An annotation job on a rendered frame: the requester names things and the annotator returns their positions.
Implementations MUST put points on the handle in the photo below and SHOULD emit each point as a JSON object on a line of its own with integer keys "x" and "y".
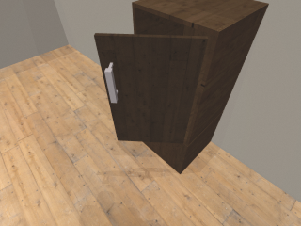
{"x": 111, "y": 85}

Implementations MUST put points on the cupboard door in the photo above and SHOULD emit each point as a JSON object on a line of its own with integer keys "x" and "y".
{"x": 156, "y": 77}

